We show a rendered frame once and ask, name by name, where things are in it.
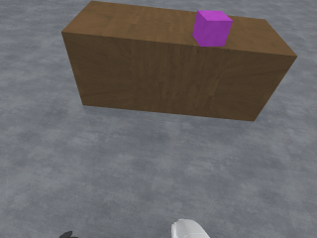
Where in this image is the robot right thigh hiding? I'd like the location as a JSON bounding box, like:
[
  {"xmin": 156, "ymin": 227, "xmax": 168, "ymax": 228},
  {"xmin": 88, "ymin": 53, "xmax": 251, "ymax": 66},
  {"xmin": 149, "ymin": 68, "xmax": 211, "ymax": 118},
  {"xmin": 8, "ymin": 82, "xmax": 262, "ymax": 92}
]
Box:
[{"xmin": 171, "ymin": 219, "xmax": 210, "ymax": 238}]

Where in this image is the carton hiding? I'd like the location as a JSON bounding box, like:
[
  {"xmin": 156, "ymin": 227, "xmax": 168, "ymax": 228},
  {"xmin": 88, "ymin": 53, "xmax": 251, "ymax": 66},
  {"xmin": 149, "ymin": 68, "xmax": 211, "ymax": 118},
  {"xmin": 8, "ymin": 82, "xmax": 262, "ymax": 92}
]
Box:
[{"xmin": 192, "ymin": 10, "xmax": 233, "ymax": 47}]

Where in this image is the pedestal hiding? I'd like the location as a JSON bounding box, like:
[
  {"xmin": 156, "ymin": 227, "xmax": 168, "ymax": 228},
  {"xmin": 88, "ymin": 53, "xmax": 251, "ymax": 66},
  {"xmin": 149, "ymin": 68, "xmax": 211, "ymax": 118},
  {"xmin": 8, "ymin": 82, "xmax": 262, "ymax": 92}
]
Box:
[{"xmin": 61, "ymin": 0, "xmax": 297, "ymax": 122}]

